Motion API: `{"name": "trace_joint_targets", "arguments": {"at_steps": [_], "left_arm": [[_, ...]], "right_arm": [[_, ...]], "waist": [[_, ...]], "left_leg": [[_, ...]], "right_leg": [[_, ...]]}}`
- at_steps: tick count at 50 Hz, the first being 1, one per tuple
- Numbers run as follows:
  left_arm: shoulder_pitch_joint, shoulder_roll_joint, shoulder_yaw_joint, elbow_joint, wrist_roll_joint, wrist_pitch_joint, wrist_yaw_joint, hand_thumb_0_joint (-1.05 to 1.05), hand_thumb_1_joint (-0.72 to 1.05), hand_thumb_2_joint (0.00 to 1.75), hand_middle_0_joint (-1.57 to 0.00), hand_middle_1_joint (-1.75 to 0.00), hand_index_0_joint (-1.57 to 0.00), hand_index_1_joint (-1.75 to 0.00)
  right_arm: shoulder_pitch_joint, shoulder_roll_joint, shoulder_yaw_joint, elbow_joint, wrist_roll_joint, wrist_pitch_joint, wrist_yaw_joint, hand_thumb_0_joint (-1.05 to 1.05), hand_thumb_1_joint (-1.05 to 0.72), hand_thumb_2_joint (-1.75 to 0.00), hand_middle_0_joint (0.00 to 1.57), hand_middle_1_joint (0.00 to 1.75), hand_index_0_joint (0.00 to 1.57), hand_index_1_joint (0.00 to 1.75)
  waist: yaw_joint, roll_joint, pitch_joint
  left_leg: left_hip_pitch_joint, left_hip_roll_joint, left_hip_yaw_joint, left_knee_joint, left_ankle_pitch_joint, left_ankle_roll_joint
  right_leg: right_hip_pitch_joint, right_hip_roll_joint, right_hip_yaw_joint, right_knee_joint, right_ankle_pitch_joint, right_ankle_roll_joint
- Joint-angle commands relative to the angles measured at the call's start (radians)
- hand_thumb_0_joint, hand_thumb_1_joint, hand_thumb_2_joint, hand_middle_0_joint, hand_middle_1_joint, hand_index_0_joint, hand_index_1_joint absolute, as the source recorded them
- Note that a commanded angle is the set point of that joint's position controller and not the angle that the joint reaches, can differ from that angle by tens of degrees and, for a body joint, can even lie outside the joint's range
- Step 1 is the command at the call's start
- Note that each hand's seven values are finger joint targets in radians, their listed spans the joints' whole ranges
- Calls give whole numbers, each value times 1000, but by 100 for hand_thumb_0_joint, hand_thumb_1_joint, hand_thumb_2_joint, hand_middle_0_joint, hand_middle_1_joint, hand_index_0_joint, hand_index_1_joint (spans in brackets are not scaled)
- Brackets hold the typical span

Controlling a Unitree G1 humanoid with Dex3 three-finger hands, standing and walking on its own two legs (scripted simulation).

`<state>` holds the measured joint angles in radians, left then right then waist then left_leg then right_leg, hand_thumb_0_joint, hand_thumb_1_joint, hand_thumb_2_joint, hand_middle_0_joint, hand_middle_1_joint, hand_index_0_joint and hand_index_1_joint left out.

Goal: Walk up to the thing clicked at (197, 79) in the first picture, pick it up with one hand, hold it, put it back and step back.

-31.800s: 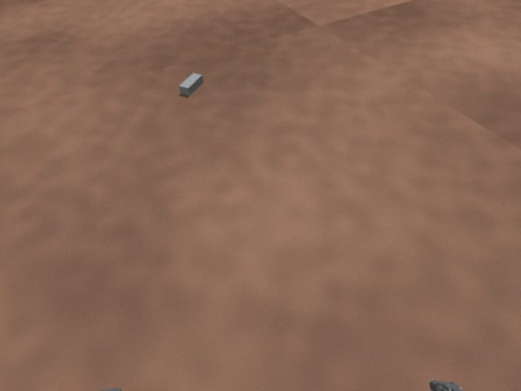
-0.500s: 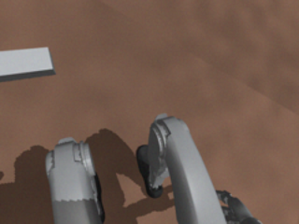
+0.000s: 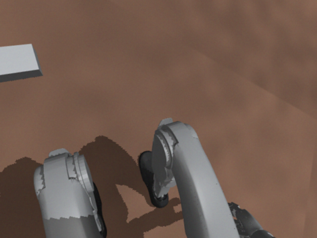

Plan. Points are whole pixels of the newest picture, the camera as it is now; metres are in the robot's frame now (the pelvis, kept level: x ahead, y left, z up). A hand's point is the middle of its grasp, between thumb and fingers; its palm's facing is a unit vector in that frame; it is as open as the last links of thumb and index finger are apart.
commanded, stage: rise first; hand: left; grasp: from above
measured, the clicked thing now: out of the picture +0.57 +0.30 -0.31
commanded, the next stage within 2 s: approach in 1.38 s
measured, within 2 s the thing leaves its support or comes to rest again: neither
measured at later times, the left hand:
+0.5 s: hand out of the picture +0.51 +0.34 -0.18, palm faces -0.46 -0.06 -0.89, open 14.1 cm
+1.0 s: hand out of the picture +0.51 +0.34 -0.18, palm faces -0.46 -0.07 -0.88, open 14.0 cm
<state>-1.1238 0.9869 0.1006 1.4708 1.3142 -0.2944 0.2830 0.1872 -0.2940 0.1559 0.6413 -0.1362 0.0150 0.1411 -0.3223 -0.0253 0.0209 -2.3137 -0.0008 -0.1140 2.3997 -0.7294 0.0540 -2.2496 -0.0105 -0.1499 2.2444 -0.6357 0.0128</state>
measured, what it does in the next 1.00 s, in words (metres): stands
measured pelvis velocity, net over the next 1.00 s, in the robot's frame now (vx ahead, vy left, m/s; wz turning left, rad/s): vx -0.01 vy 0.00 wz -0.02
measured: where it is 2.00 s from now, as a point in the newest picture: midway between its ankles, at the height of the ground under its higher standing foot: (126, 204)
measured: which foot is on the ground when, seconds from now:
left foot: down 0.00-1.00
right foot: down 0.00-1.00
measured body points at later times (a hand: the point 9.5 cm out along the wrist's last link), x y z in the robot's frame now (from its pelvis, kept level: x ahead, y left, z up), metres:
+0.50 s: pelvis +0.00 +0.00 -0.01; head +0.27 +0.10 +0.34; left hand +0.53 +0.34 -0.13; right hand +0.02 -0.27 -0.08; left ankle +0.06 +0.11 -0.31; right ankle +0.11 -0.12 -0.31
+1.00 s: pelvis -0.01 +0.00 -0.01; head +0.27 +0.10 +0.33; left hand +0.53 +0.34 -0.13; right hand +0.02 -0.27 -0.08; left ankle +0.06 +0.11 -0.31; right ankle +0.11 -0.12 -0.31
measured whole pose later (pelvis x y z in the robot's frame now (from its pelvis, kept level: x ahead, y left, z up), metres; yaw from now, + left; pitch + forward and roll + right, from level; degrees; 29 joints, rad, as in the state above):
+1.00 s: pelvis -0.01 +0.00 -0.01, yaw -1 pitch +34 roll -13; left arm -1.19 1.07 0.07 1.51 1.31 -0.28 0.26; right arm 0.18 -0.31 0.23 0.60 -0.13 0.02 0.13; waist -0.38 -0.05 0.07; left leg -2.34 0.00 -0.14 2.44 -0.71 0.05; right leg -2.27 0.00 -0.17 2.26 -0.61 0.01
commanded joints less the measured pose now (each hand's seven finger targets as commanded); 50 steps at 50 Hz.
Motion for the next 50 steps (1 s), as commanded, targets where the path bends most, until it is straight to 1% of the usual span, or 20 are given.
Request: {"name": "trace_joint_targets", "arguments": {"at_steps": [1, 6, 8, 10, 12, 13, 19, 20, 26, 30, 31, 32, 35, 37, 42, 43, 45, 47, 49, 50], "left_arm": [[-315, 265, 28, -144, -11, 11, 38, 0, -56, 101, -8, -102, -7, -102], [-322, 271, 26, -151, -16, 24, 31, 0, -56, 102, -8, -101, -7, -102], [-330, 256, 15, -147, -19, 24, 25, 0, -55, 101, -8, -103, -7, -103], [-348, 273, 15, -154, -22, 20, 22, 0, -55, 101, -8, -102, -7, -103], [-342, 284, 18, -145, -22, 20, 24, 0, -55, 101, -8, -103, -7, -103], [-330, 273, 9, -138, -19, 21, 22, 0, -56, 101, -8, -102, -7, -103], [-347, 298, 18, -139, -16, 22, 21, 0, -55, 101, -8, -102, -8, -103], [-344, 289, 11, -133, -18, 22, 21, 0, -56, 101, -8, -102, -7, -103], [-360, 307, 8, -117, -21, 23, 26, 0, -55, 101, -10, -101, -9, -102], [-367, 311, 0, -111, -19, 22, 23, 0, -54, 100, -9, -102, -9, -102], [-377, 318, 6, -114, -20, 22, 23, 0, -55, 101, -9, -102, -8, -103], [-374, 322, 6, -108, -21, 22, 23, 0, -54, 100, -8, -103, -8, -103], [-359, 319, 2, -82, -21, 21, 17, 0, -54, 100, -9, -102, -9, -102], [-381, 339, 5, -116, -22, 18, 20, 0, -54, 100, -9, -102, -9, -102], [-384, 357, 16, -126, -15, 19, 21, 0, -54, 100, -9, -102, -9, -102], [-365, 327, 5, -112, -20, 21, 16, 0, -55, 101, -9, -101, -8, -102], [-363, 330, -2, -116, -17, 21, 13, 0, -53, 100, -11, -99, -10, -100], [-354, 326, -5, -105, -25, 23, 12, 0, -54, 100, -10, -100, -9, -101], [-353, 326, -8, -90, -21, 22, 11, 0, -53, 100, -11, -98, -10, -100], [-396, 350, 1, -142, -24, 13, 14, 0, -52, 98, -12, -98, -11, -99]], "right_arm": [[252, -290, -87, 13, -3, 11, -12, 0, -91, -91, 20, 30, 20, 30], [251, -295, -83, 11, 0, 11, -10, 0, -91, -91, 20, 30, 20, 30], [245, -295, -82, 6, 2, 13, -11, 0, -91, -91, 20, 30, 20, 30], [241, -292, -76, 4, 3, 13, -13, 0, -91, -91, 20, 30, 20, 30], [241, -291, -71, -1, 4, 12, -15, 0, -91, -90, 20, 30, 20, 30], [249, -288, -65, 2, 1, 11, -14, 0, -91, -91, 20, 30, 20, 30], [243, -305, -66, -3, 7, 15, -17, 0, -91, -90, 20, 30, 20, 30], [246, -301, -59, -3, 4, 15, -15, 0, -91, -90, 20, 30, 20, 30], [234, -301, -48, -7, 7, 15, -20, 0, -91, -90, 20, 30, 20, 30], [236, -300, -39, -8, 5, 14, -22, 0, -91, -90, 20, 30, 20, 30], [238, -308, -42, -10, 5, 12, -23, 0, -91, -90, 20, 30, 20, 30], [236, -310, -41, -12, 5, 13, -23, 0, -91, -90, 20, 30, 20, 30], [239, -310, -38, -11, 2, 11, -24, 0, -91, -90, 20, 30, 20, 30], [233, -307, -32, -13, 1, 12, -24, 0, -91, -90, 20, 30, 20, 30], [230, -325, -33, -21, -1, 16, -25, 0, -91, -90, 20, 30, 20, 30], [233, -325, -34, -21, -1, 16, -23, 0, -91, -90, 20, 30, 20, 30], [233, -318, -27, -19, 0, 19, -22, 0, -91, -90, 20, 30, 20, 30], [230, -316, -24, -23, 0, 19, -20, 0, -91, -90, 20, 30, 20, 30], [235, -320, -18, -25, -4, 19, -21, 0, -91, -90, 20, 30, 20, 30], [229, -322, -16, -25, -4, 21, -24, 0, -90, -90, 20, 30, 20, 30]], "waist": [[-22, 449, -703], [-25, 465, -696], [-32, 462, -672], [-34, 442, -666], [-34, 423, -672], [-43, 419, -676], [-38, 476, -692], [-48, 476, -682], [-51, 435, -654], [-57, 443, -665], [-68, 435, -657], [-61, 445, -658], [-71, 425, -628], [-61, 444, -665], [-65, 502, -680], [-76, 498, -649], [-74, 491, -668], [-76, 473, -639], [-91, 441, -607], [-82, 461, -641]], "left_leg": [[596, 7, -12, -279, 297, -35], [629, 11, -24, -270, 339, -40], [602, 11, -23, -272, 305, -38], [542, 7, -6, -265, 247, -30], [515, 4, 7, -252, 237, -24], [520, 4, 13, -244, 256, -22], [589, 12, -27, -265, 304, -40], [580, 11, -23, -257, 313, -39], [502, 7, 3, -240, 254, -26], [514, 9, 6, -226, 276, -23], [506, 9, -3, -232, 274, -26], [518, 10, -3, -234, 279, -28], [494, 11, -3, -224, 252, -24], [497, 11, 4, -222, 256, -24], [579, 18, -28, -235, 321, -41], [598, 20, -40, -238, 341, -45], [591, 21, -31, -236, 335, -39], [546, 17, -21, -230, 318, -35], [506, 15, -8, -214, 301, -27], [509, 15, -8, -220, 301, -30]], "right_leg": [[316, 41, -21, -175, 224, -45], [286, 38, -23, -165, 240, -45], [276, 38, -23, -167, 225, -46], [310, 43, -21, -174, 207, -45], [338, 44, -17, -181, 207, -42], [367, 46, -17, -184, 224, -40], [295, 39, -31, -152, 234, -46], [308, 40, -31, -153, 242, -45], [336, 48, -25, -167, 220, -44], [350, 51, -25, -169, 237, -43], [344, 46, -28, -166, 234, -42], [342, 45, -28, -164, 235, -43], [335, 48, -30, -169, 216, -42], [362, 52, -28, -169, 223, -43], [311, 45, -42, -148, 247, -47], [290, 41, -45, -148, 253, -47], [312, 47, -44, -150, 255, -45], [327, 47, -39, -157, 253, -44], [351, 49, -38, -170, 252, -42], [363, 49, -39, -169, 251, -45]]}}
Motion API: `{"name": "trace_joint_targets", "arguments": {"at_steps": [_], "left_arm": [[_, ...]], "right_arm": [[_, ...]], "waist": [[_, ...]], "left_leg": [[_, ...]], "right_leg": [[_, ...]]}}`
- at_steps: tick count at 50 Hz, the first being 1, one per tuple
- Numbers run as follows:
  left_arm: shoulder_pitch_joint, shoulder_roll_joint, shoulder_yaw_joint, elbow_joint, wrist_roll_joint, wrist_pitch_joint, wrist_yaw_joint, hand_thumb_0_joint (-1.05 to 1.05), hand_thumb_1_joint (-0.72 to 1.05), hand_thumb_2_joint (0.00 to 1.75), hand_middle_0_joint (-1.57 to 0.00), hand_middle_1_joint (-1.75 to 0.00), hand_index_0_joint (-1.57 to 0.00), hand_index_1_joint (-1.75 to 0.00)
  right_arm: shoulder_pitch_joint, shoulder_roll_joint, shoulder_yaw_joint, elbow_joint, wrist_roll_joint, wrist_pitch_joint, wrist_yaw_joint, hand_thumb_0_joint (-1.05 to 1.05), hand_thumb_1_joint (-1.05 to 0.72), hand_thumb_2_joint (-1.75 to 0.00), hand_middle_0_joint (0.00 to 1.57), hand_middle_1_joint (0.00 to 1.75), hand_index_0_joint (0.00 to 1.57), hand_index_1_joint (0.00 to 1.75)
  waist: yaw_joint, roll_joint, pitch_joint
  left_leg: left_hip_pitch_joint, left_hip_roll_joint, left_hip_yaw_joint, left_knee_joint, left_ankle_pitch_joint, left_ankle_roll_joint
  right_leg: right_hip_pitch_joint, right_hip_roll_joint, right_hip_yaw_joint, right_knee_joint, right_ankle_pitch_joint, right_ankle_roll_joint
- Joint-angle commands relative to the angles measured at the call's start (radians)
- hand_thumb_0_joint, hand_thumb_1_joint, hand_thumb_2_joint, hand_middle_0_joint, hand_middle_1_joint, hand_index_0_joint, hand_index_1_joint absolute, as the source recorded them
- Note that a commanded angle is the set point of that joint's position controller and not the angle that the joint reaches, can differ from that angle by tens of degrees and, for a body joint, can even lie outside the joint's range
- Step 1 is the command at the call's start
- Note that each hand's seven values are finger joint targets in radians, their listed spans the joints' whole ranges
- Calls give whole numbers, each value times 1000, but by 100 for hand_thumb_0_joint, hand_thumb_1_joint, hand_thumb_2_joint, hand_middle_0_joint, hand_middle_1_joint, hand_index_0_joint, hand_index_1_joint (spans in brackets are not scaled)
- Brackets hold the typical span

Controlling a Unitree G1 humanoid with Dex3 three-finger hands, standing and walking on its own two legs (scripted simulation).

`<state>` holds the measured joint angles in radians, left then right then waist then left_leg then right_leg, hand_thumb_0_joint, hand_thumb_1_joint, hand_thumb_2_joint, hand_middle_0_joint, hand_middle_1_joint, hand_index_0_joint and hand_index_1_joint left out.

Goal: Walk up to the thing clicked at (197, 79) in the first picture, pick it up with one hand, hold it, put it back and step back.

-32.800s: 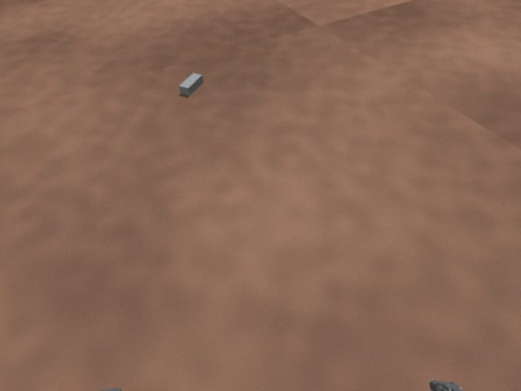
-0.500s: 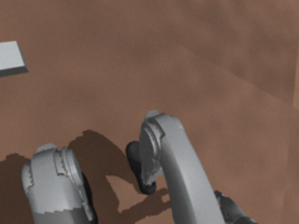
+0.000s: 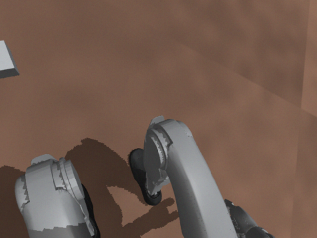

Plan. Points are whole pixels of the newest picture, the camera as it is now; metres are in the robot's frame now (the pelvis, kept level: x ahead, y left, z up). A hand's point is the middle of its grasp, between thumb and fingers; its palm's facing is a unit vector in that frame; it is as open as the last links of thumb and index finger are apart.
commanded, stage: rise first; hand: left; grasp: from above
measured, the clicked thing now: out of the picture +0.57 +0.32 -0.30
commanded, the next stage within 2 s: approach in 0.38 s
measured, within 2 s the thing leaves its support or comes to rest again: neither
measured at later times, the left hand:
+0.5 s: hand out of the picture +0.51 +0.35 -0.17, palm faces -0.46 -0.07 -0.89, open 14.0 cm
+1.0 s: hand out of the picture +0.57 +0.28 -0.14, palm faces -0.40 -0.04 -0.92, open 14.2 cm
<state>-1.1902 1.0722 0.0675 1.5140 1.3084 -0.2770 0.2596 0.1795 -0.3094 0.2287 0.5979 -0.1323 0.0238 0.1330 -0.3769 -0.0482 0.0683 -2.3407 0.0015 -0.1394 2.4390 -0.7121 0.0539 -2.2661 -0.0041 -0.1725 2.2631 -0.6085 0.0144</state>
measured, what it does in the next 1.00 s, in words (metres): stands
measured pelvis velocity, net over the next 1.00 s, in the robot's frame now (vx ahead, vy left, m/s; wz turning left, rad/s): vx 0.00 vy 0.00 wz -0.01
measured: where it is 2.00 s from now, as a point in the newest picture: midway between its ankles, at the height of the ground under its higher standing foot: (119, 204)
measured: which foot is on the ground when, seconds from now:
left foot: down 0.00-1.00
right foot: down 0.00-1.00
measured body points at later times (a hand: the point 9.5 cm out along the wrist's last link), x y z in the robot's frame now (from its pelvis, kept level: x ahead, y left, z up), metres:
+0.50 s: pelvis +0.00 +0.00 +0.00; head +0.27 +0.11 +0.34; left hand +0.53 +0.36 -0.12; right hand +0.03 -0.26 -0.06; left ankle +0.06 +0.11 -0.30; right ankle +0.12 -0.11 -0.30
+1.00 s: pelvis +0.00 +0.00 +0.00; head +0.28 +0.08 +0.35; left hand +0.59 +0.28 -0.09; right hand +0.00 -0.26 -0.06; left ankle +0.06 +0.11 -0.30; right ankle +0.12 -0.11 -0.30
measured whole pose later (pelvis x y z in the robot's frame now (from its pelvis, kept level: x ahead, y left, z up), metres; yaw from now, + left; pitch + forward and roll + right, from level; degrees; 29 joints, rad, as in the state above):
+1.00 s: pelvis +0.00 +0.00 +0.00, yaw +0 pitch +35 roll -12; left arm -1.33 1.02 0.00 1.55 1.29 -0.10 0.27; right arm 0.20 -0.32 0.27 0.54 -0.12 0.04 0.11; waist -0.47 -0.01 0.07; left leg -2.34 0.02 -0.14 2.41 -0.71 0.05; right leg -2.29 0.01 -0.17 2.24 -0.59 0.01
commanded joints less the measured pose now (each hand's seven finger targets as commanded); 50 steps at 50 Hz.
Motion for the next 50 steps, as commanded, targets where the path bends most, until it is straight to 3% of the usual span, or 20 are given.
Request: {"name": "trace_joint_targets", "arguments": {"at_steps": [1, 3, 6, 8, 12, 15, 17, 24, 31, 33, 37, 43, 46, 50], "left_arm": [[-309, 271, 35, -167, -14, -3, 36, 0, -52, 99, -12, -98, -11, -99], [-313, 283, 44, -183, -14, -6, 35, 0, -51, 98, -12, -98, -11, -99], [-318, 254, 25, -158, -11, -11, 38, 0, -53, 99, -11, -99, -10, -100], [-328, 269, 32, -170, -7, -13, 45, 0, -54, 100, -10, -100, -9, -101], [-323, 261, 24, -169, 1, 1, 41, 0, -54, 101, -10, -100, -9, -101], [-292, 225, 6, -126, -11, 13, 34, 0, -54, 101, -11, -99, -9, -100], [-311, 270, 27, -162, -2, 12, 35, 0, -54, 101, -10, -99, -9, -100], [-315, 251, 19, -192, -20, 12, 13, 0, -58, 106, -13, -97, -8, -101], [-423, 116, -52, -227, -35, 4, 10, 0, -54, 102, -7, -101, -7, -101], [-459, 109, -66, -228, -26, 11, 19, 0, -54, 102, -7, -101, -7, -101], [-534, 117, -74, -213, -13, 45, 54, 0, -55, 103, -7, -101, -7, -102], [-507, 189, -45, -110, 14, 151, 84, 0, -56, 103, -7, -101, -6, -102], [-416, 200, -43, -60, -9, 204, 57, 0, -57, 103, -7, -102, -6, -102], [-327, 227, -42, -55, -65, 233, -10, 0, -55, 101, -6, -103, -7, -102]], "right_arm": [[229, -304, -87, 17, -6, 11, -17, 0, -91, -90, 20, 30, 20, 30], [231, -313, -91, 12, -7, 10, -18, 0, -91, -90, 20, 30, 20, 30], [228, -305, -87, 13, -8, 10, -18, 0, -91, -90, 20, 30, 20, 30], [225, -304, -86, 7, -8, 8, -20, 0, -91, -90, 20, 30, 20, 30], [233, -306, -90, 16, -6, 7, -19, 0, -91, -90, 20, 30, 20, 30], [232, -308, -88, 8, -5, 5, -19, 0, -90, -90, 20, 30, 20, 30], [228, -317, -92, 2, -4, 8, -23, 0, -90, -90, 20, 30, 20, 30], [238, -310, -88, -1, -4, 14, -22, 0, -90, -90, 20, 30, 20, 30], [258, -313, -90, 16, -18, 5, -25, 0, -89, -89, 20, 30, 20, 30], [265, -319, -89, 19, -21, 1, -26, 0, -89, -89, 20, 30, 20, 30], [257, -314, -81, 20, -22, -3, -29, 0, -89, -89, 20, 30, 20, 30], [255, -307, -63, -16, -2, 2, -34, 0, -89, -89, 20, 30, 20, 30], [246, -301, -50, -40, 10, 16, -37, 0, -89, -89, 20, 30, 20, 30], [220, -308, -30, -55, 20, 40, -50, 0, -89, -89, 20, 30, 20, 30]], "waist": [[-14, 496, -684], [-10, 506, -697], [-31, 508, -672], [-23, 492, -670], [-19, 529, -695], [-39, 469, -627], [-20, 516, -667], [-26, 514, -680], [-87, 521, -642], [-97, 540, -651], [-103, 585, -694], [-81, 586, -728], [-70, 490, -724], [-55, 391, -695]], "left_leg": [[548, 13, 17, -263, 277, -30], [572, 15, 12, -263, 274, -32], [550, 15, 8, -275, 240, -33], [532, 15, 8, -282, 204, -31], [593, 17, 5, -282, 259, -36], [527, 15, 4, -272, 238, -32], [576, 16, -8, -290, 265, -42], [578, 16, -1, -279, 267, -38], [588, 19, -17, -272, 255, -46], [612, 19, -26, -284, 257, -52], [622, 21, -22, -297, 241, -51], [557, 11, 36, -280, 302, -33], [479, 8, 54, -272, 302, -11], [375, 7, 63, -259, 285, 6]], "right_leg": [[365, 44, -15, -181, 217, -48], [349, 44, -18, -183, 208, -49], [347, 45, -23, -181, 190, -47], [344, 47, -25, -187, 167, -46], [326, 44, -23, -178, 204, -48], [315, 43, -26, -187, 188, -49], [311, 37, -27, -176, 202, -50], [326, 42, -26, -181, 202, -51], [280, 39, -41, -187, 195, -54], [273, 34, -43, -182, 200, -52], [275, 38, -46, -171, 206, -50], [366, 47, -15, -188, 271, -52], [461, 57, 5, -211, 282, -45], [552, 62, 23, -226, 280, -40]]}}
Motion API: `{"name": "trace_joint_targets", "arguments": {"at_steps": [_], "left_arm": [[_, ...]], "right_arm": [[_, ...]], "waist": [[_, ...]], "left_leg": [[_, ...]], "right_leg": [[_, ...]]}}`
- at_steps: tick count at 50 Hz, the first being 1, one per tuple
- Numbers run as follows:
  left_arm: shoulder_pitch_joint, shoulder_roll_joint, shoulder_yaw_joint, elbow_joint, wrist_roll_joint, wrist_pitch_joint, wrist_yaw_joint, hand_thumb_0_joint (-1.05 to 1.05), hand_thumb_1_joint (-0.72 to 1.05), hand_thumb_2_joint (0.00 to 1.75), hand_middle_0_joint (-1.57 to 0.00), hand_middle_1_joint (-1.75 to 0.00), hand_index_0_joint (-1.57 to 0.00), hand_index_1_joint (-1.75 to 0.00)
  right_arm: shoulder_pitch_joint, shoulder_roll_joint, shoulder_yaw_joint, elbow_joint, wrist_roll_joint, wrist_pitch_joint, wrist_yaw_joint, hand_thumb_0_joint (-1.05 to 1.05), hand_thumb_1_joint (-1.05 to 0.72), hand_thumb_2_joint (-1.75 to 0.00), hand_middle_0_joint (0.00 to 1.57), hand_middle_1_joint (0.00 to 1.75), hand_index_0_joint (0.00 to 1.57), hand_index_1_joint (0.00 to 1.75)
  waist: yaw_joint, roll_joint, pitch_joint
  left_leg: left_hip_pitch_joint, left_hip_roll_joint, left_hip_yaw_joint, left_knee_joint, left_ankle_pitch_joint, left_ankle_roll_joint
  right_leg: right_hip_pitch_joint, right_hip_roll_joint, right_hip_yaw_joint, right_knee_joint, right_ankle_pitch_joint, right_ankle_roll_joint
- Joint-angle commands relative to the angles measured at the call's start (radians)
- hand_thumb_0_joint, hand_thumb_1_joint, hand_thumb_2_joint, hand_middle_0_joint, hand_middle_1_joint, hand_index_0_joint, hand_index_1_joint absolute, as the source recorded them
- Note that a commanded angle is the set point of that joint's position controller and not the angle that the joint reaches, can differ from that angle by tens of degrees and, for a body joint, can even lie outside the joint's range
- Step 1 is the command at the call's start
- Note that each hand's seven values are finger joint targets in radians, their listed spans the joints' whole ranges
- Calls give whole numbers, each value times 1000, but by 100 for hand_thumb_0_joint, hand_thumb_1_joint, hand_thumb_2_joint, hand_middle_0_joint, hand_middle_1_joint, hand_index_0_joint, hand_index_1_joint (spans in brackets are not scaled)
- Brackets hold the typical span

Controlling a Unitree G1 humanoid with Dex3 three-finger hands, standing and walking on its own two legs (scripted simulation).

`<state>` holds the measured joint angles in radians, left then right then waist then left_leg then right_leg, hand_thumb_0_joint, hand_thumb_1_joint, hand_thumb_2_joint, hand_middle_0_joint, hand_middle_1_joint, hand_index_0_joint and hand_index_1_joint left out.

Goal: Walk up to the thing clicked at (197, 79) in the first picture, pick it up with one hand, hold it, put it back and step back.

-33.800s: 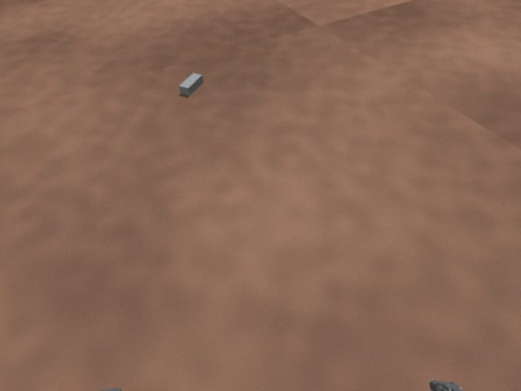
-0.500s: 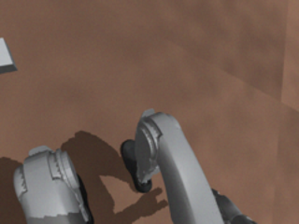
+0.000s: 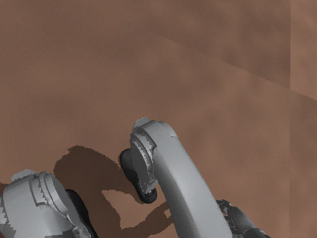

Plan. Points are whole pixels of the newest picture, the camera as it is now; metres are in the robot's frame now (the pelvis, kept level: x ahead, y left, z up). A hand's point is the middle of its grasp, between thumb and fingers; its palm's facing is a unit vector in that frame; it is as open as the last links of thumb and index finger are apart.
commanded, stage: approach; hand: left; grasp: from above
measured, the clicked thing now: out of the picture +0.57 +0.32 -0.31
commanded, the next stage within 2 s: close in in 0.26 s
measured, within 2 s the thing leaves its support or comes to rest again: neither
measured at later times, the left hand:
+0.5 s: hand out of the picture +0.56 +0.34 -0.15, palm faces -0.37 -0.08 -0.93, open 14.1 cm
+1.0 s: hand out of the picture +0.54 +0.32 -0.19, palm faces -0.44 -0.07 -0.89, open 14.4 cm
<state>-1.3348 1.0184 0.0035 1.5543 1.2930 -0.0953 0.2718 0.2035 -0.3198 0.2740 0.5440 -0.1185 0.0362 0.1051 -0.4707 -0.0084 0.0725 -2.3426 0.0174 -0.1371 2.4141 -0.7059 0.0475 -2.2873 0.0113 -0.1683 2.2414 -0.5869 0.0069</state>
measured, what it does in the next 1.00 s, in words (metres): stands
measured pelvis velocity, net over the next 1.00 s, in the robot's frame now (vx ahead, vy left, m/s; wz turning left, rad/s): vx -0.01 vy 0.00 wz -0.01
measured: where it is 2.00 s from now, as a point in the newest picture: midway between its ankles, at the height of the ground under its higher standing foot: (114, 206)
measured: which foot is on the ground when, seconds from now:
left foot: down 0.00-1.00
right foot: down 0.00-1.00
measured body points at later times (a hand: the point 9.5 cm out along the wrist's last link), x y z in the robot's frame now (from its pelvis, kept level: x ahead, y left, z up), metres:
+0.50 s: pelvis +0.00 +0.01 +0.00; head +0.28 +0.13 +0.33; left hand +0.58 +0.34 -0.10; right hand +0.05 -0.26 -0.06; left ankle +0.07 +0.11 -0.30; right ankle +0.12 -0.11 -0.30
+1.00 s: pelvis -0.01 +0.00 -0.01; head +0.28 +0.10 +0.32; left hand +0.56 +0.32 -0.14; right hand -0.01 -0.26 -0.07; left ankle +0.07 +0.11 -0.30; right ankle +0.12 -0.11 -0.30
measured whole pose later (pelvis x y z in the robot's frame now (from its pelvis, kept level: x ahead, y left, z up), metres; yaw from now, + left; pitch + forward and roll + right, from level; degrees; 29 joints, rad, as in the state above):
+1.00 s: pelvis -0.01 +0.00 -0.01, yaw +0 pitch +33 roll -13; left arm -1.29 1.10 -0.01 1.54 1.26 -0.20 0.26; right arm 0.20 -0.34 0.33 0.55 -0.14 0.04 0.07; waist -0.45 -0.06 0.14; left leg -2.37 0.01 -0.15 2.44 -0.67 0.05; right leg -2.29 0.00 -0.18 2.26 -0.56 0.01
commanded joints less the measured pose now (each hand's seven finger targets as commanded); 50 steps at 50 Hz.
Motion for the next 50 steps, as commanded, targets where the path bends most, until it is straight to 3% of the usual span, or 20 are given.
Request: {"name": "trace_joint_targets", "arguments": {"at_steps": [1, 3, 4, 8, 13, 17, 20, 23, 25, 27, 29, 32, 35, 37, 39, 42, 43, 45, 49, 50], "left_arm": [[-175, 284, 25, -115, -62, 47, -46, 0, -55, 100, -6, -104, -7, -103], [-141, 306, 32, -120, -88, 29, -80, 0, -53, 99, -6, -105, -8, -103], [-130, 300, 35, -125, -99, 14, -99, 0, -54, 99, -6, -105, -8, -103], [-236, 323, 45, -285, -119, -93, -125, 0, -55, 100, -7, -105, -8, -104], [-356, 306, 45, -410, -78, -195, -69, 0, -55, 99, -6, -105, -7, -104], [-430, 221, 2, -446, -43, -170, -18, 0, -54, 104, -10, -102, -9, -103], [-361, 131, -50, -288, -31, -119, -1, 0, -58, 108, -11, -97, -8, -101], [-309, 85, -89, -153, -22, -73, -22, 0, -56, 101, -8, -97, -7, -98], [-286, 100, -97, -127, -25, -51, -38, 0, -53, 99, -7, -100, -8, -98], [-272, 135, -86, -134, -21, -33, -54, 0, -51, 98, -7, -101, -9, -99], [-267, 152, -69, -139, -32, -24, -69, 0, -51, 96, -7, -102, -9, -100], [-286, 219, -27, -185, -49, -36, -71, 0, -51, 97, -7, -104, -9, -101], [-308, 305, 24, -231, -38, -66, -44, 0, -54, 98, -8, -101, -8, -101], [-290, 296, 28, -224, -32, -81, -29, 0, -56, 100, -8, -100, -7, -101], [-313, 326, 36, -237, -31, -97, -3, 0, -59, 102, -8, -98, -6, -100], [-275, 295, 18, -168, -36, -100, 21, 0, -60, 103, -7, -98, -5, -100], [-281, 298, 15, -181, -40, -104, 29, 0, -61, 104, -7, -97, -4, -100], [-315, 317, 15, -202, -35, -104, 39, 0, -61, 104, -7, -96, -5, -99], [-301, 288, -1, -177, -56, -96, 28, 0, -61, 105, -8, -96, -5, -99], [-298, 282, -11, -173, -59, -97, 25, 0, -61, 105, -8, -97, -5, -100]], "right_arm": [[195, -305, -74, -13, 8, 31, -26, 0, -89, -89, 20, 30, 20, 30], [182, -311, -70, -15, 11, 42, -35, 0, -89, -89, 20, 30, 20, 30], [172, -322, -64, -43, 8, 41, -37, 0, -89, -89, 20, 30, 20, 30], [191, -308, -58, -15, -8, 45, -52, 0, -89, -89, 20, 30, 20, 30], [196, -321, -77, 15, -36, 42, -63, 0, -90, -89, 20, 30, 20, 30], [214, -304, -107, 57, -40, 29, -43, 0, -90, -89, 20, 30, 20, 30], [225, -293, -107, 86, -35, 25, -29, 0, -90, -90, 20, 30, 20, 30], [235, -297, -108, 87, -33, 25, -21, 0, -89, -89, 20, 30, 20, 30], [228, -299, -98, 71, -26, 31, -22, 0, -89, -89, 20, 30, 20, 30], [227, -299, -89, 44, -24, 40, -21, 0, -89, -89, 20, 30, 20, 30], [221, -314, -88, 14, -19, 48, -23, 0, -89, -89, 20, 30, 20, 30], [193, -329, -73, -34, -14, 56, -31, 0, -89, -89, 20, 30, 20, 30], [196, -331, -60, -38, -13, 56, -38, 0, -89, -89, 20, 30, 20, 30], [199, -329, -52, -44, -16, 51, -39, 0, -89, -89, 20, 30, 20, 30], [189, -321, -43, -42, -15, 46, -43, 0, -90, -90, 20, 30, 20, 30], [184, -321, -39, -28, -22, 29, -49, 0, -90, -90, 20, 30, 20, 30], [177, -317, -38, -20, -23, 24, -52, 0, -90, -90, 20, 30, 20, 30], [194, -319, -37, -2, -24, 14, -53, 0, -90, -89, 20, 30, 20, 30], [194, -329, -39, 14, -26, -7, -54, 0, -90, -89, 20, 30, 20, 30], [190, -326, -39, 20, -25, -10, -54, 0, -90, -90, 20, 30, 20, 30]], "waist": [[27, 320, -680], [46, 294, -654], [18, 271, -612], [15, 336, -654], [27, 562, -719], [4, 677, -815], [-22, 570, -700], [-33, 500, -602], [-18, 490, -584], [-3, 468, -635], [-5, 452, -642], [-12, 426, -655], [-2, 480, -682], [-12, 484, -677], [-9, 517, -699], [-25, 478, -609], [-17, 465, -607], [-22, 488, -638], [-41, 447, -623], [-31, 443, -635]], "left_leg": [[359, -11, 57, -236, 263, 14], [333, -7, 56, -223, 232, 11], [310, -9, 51, -216, 207, 11], [372, -2, 41, -198, 165, -5], [616, 2, 1, -241, 186, -49], [770, 13, -30, -264, 284, -59], [646, 7, -17, -250, 308, -43], [604, 11, -28, -257, 327, -40], [581, 8, -16, -258, 339, -33], [581, 6, -8, -261, 373, -28], [586, 7, -19, -265, 395, -32], [536, 3, -17, -258, 359, -30], [555, 1, -7, -251, 340, -35], [562, 1, -6, -245, 325, -35], [553, 1, 8, -247, 271, -31], [465, -4, 21, -240, 160, -21], [455, -2, 24, -238, 131, -16], [461, -2, 27, -238, 134, -14], [465, 6, 6, -225, 165, -16], [469, 7, 7, -219, 165, -14]], "right_leg": [[568, 44, 18, -205, 237, -33], [552, 46, 16, -211, 190, -41], [541, 44, 15, -215, 159, -43], [514, 46, 12, -221, 100, -48], [382, 34, -34, -185, 108, -61], [305, 28, -51, -145, 178, -49], [294, 29, -58, -161, 219, -41], [250, 26, -57, -164, 225, -41], [290, 28, -45, -176, 237, -43], [363, 33, -39, -182, 264, -43], [365, 28, -37, -179, 268, -48], [405, 29, -36, -176, 248, -52], [430, 30, -31, -169, 235, -52], [426, 32, -35, -167, 223, -53], [438, 38, -30, -174, 193, -50], [414, 38, -30, -192, 119, -46], [411, 42, -28, -199, 99, -46], [430, 39, -26, -196, 114, -39], [399, 36, -44, -185, 134, -38], [405, 39, -41, -183, 138, -39]]}}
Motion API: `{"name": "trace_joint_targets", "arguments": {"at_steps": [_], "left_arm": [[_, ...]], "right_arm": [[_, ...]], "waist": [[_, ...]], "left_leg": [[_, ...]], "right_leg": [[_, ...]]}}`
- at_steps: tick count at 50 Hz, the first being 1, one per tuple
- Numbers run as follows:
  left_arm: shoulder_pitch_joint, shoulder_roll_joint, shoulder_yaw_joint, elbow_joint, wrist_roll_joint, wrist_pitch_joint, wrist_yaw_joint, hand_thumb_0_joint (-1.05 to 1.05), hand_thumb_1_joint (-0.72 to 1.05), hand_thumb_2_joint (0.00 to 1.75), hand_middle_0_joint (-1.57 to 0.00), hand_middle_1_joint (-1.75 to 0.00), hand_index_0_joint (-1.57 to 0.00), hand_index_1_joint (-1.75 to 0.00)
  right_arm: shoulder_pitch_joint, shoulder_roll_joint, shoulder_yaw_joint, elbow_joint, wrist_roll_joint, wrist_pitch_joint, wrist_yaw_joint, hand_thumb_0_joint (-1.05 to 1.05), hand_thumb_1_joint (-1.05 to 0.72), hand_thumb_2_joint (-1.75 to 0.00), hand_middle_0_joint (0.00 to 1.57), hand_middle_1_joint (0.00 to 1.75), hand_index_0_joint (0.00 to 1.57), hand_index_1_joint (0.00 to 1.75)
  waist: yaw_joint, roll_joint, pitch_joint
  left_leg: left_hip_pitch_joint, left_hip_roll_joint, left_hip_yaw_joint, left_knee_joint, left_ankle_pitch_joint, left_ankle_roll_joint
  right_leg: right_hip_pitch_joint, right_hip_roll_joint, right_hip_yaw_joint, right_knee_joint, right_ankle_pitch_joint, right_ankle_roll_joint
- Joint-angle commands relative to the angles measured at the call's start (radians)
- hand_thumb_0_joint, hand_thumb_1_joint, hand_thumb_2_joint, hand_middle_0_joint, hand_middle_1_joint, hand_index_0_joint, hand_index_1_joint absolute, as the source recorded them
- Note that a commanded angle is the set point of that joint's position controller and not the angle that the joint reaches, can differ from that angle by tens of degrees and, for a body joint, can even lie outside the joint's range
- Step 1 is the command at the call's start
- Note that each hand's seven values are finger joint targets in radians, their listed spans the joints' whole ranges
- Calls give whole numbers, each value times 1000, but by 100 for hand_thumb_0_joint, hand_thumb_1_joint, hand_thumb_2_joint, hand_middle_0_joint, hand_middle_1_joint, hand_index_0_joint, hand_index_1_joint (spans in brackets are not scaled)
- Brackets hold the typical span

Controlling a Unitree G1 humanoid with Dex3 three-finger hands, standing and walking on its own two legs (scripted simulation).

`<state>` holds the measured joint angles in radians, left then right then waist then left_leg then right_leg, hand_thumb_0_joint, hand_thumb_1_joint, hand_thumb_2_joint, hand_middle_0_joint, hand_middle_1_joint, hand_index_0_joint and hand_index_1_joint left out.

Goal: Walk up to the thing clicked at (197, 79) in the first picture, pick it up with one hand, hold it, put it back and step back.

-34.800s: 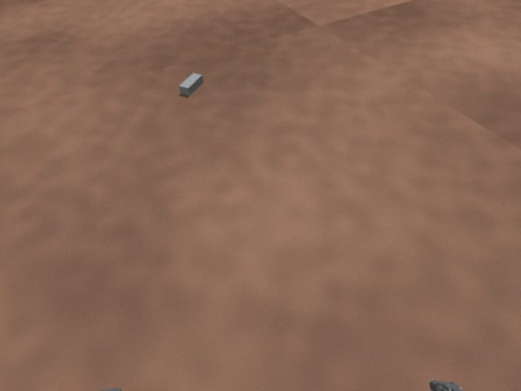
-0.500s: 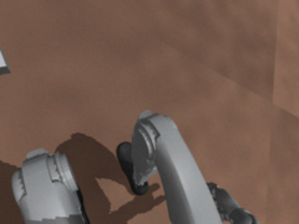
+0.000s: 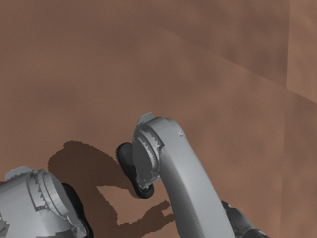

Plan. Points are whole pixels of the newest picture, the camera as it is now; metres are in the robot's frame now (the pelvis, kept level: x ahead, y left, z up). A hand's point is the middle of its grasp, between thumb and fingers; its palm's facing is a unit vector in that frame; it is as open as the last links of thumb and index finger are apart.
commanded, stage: rest palm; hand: left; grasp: from above
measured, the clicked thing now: out of the picture +0.57 +0.33 -0.30
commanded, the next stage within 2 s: none
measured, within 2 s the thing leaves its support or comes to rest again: neither
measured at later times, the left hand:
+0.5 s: hand out of the picture +0.54 +0.32 -0.22, palm faces -0.47 -0.09 -0.88, open 14.4 cm
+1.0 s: hand out of the picture +0.54 +0.32 -0.23, palm faces -0.46 -0.10 -0.88, open 14.5 cm
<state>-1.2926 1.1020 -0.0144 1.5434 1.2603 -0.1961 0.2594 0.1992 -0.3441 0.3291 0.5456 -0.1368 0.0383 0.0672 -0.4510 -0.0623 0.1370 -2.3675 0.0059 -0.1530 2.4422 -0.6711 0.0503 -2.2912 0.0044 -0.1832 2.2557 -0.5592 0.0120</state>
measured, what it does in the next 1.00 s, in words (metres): stands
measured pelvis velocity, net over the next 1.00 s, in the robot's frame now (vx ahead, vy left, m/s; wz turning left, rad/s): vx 0.01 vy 0.01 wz -0.04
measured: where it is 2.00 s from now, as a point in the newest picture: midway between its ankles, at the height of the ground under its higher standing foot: (110, 201)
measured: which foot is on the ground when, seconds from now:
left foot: down 0.00-1.00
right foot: down 0.00-1.00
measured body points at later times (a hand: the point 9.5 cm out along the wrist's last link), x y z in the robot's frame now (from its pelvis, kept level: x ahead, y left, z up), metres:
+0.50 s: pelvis +0.00 +0.00 +0.00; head +0.31 +0.12 +0.31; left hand +0.56 +0.32 -0.17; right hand +0.03 -0.26 -0.05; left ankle +0.07 +0.11 -0.29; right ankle +0.13 -0.11 -0.29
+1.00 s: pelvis +0.01 +0.01 -0.01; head +0.32 +0.11 +0.30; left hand +0.57 +0.32 -0.18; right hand +0.02 -0.24 -0.06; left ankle +0.07 +0.11 -0.29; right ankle +0.13 -0.11 -0.29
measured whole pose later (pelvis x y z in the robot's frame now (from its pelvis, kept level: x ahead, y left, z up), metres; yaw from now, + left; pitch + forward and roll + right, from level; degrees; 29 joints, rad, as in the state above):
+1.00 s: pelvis +0.01 +0.01 -0.01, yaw -3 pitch +32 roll -16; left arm -1.30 1.18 0.00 1.61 1.27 -0.19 0.33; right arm 0.14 -0.34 0.41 0.54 -0.18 -0.04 0.08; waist -0.49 -0.11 0.20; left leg -2.38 0.01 -0.19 2.49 -0.71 0.06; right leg -2.28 0.02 -0.21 2.27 -0.58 0.02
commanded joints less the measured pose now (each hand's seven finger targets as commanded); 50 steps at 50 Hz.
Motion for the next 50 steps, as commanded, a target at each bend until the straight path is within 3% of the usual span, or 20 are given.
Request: {"name": "trace_joint_targets", "arguments": {"at_steps": [1, 6, 9, 13, 15, 19, 22, 24, 26, 29, 32, 36, 37, 41, 45, 48, 50], "left_arm": [[-337, 202, 6, -160, -24, 6, 33, 0, -61, 106, -8, -96, -5, -100], [-330, 220, 15, -163, -10, 13, 13, 0, -59, 108, -9, -95, -4, -100], [-295, 191, -4, -120, -4, 15, 1, 0, -57, 105, -9, -95, -5, -99], [-301, 225, 4, -141, -6, 0, 11, 0, -57, 106, -10, -94, -5, -99], [-298, 243, 19, -149, -2, -9, 16, 0, -59, 106, -9, -94, -4, -99], [-332, 276, 37, -206, 3, -42, 53, 0, -58, 106, -12, -90, -6, -96], [-277, 260, 33, -121, 9, -47, 81, 0, -61, 107, -11, -90, -4, -96], [-291, 250, 12, -127, 14, -52, 98, 0, -61, 108, -11, -89, -4, -96], [-314, 273, 27, -142, 16, -47, 119, 0, -61, 107, -10, -88, -3, -95], [-316, 263, 21, -129, 15, -37, 138, 0, -61, 108, -10, -90, -3, -97], [-286, 244, 10, -61, 7, -20, 150, 0, -61, 108, -11, -88, -4, -96], [-296, 246, -1, -67, 5, 3, 141, 0, -61, 107, -9, -92, -3, -98], [-312, 281, 19, -85, 4, 5, 144, 0, -61, 106, -9, -93, -3, -99], [-270, 251, 9, -31, -8, 20, 126, 0, -61, 107, -9, -93, -3, -99], [-290, 302, 31, -72, -7, 12, 118, 0, -61, 107, -10, -93, -4, -99], [-274, 309, 41, -92, -1, 6, 111, 0, -61, 106, -9, -94, -3, -100], [-241, 286, 31, -64, -8, 0, 107, 0, -61, 107, -9, -93, -3, -99]], "right_arm": [[198, -311, -97, 25, -6, -14, -17, 0, -90, -90, 20, 30, 20, 30], [211, -312, -95, 28, -11, -16, -9, 0, -89, -90, 20, 30, 20, 30], [210, -321, -91, 25, -15, -10, -5, 0, -89, -90, 20, 30, 20, 30], [195, -319, -76, 7, -19, -5, 0, 0, -89, -90, 20, 30, 20, 30], [193, -341, -77, -3, -24, -6, -1, 0, -89, -90, 20, 30, 20, 30], [173, -342, -64, -16, -34, -4, 0, 0, -89, -90, 20, 30, 20, 30], [167, -340, -59, -7, -40, -14, 1, 0, -90, -90, 20, 30, 20, 30], [158, -332, -51, -8, -42, -24, 0, 0, -90, -90, 20, 30, 20, 30], [154, -334, -55, 3, -42, -33, -2, 0, -90, -90, 20, 30, 20, 30], [154, -335, -52, 9, -42, -49, 0, 0, -90, -90, 20, 30, 20, 30], [143, -339, -51, 13, -42, -62, 0, 0, -90, -90, 20, 30, 20, 30], [155, -336, -44, 30, -40, -77, 0, 0, -90, -90, 20, 30, 20, 30], [147, -337, -47, 28, -38, -79, -1, 0, -90, -90, 20, 30, 20, 30], [164, -346, -33, 37, -38, -74, 1, 0, -90, -90, 20, 30, 20, 30], [144, -347, -20, 28, -41, -66, -3, 0, -90, -90, 20, 30, 20, 30], [146, -356, -25, 23, -44, -62, -6, 0, -90, -90, 20, 30, 20, 30], [140, -355, -11, 11, -48, -60, -7, 0, -90, -90, 20, 30, 20, 30]], "waist": [[-58, 490, -693], [-51, 526, -699], [-63, 517, -648], [-58, 536, -673], [-69, 538, -651], [-68, 587, -703], [-74, 583, -644], [-79, 573, -639], [-68, 595, -639], [-79, 612, -651], [-94, 536, -606], [-89, 546, -609], [-80, 558, -638], [-105, 530, -607], [-89, 562, -622], [-85, 589, -624], [-100, 549, -600]], "left_leg": [[496, 19, 18, -240, 151, -19], [537, 26, 12, -236, 246, -32], [543, 26, 3, -233, 259, -37], [555, 27, 7, -226, 288, -33], [569, 29, -9, -221, 311, -43], [630, 37, -23, -222, 336, -48], [604, 37, -20, -219, 299, -45], [568, 33, -7, -218, 248, -35], [581, 37, -13, -230, 232, -40], [609, 44, -24, -232, 260, -41], [523, 42, -21, -221, 217, -33], [522, 44, -19, -220, 216, -29], [529, 46, -20, -224, 231, -34], [525, 49, -34, -218, 250, -37], [536, 54, -42, -214, 248, -45], [571, 55, -47, -217, 270, -53], [553, 53, -47, -209, 258, -46]], "right_leg": [[405, 41, -29, -197, 126, -44], [416, 39, -30, -184, 187, -49], [390, 39, -35, -182, 183, -54], [440, 47, -36, -182, 206, -51], [406, 38, -42, -179, 208, -58], [425, 43, -50, -170, 222, -57], [404, 45, -52, -171, 199, -54], [421, 52, -50, -176, 182, -51], [396, 48, -50, -173, 171, -51], [388, 47, -53, -163, 194, -45], [395, 48, -57, -170, 183, -39], [400, 47, -48, -162, 186, -37], [415, 47, -52, -162, 197, -36], [411, 42, -57, -159, 199, -39], [407, 39, -58, -160, 185, -45], [390, 38, -57, -152, 187, -50], [401, 42, -59, -160, 180, -48]]}}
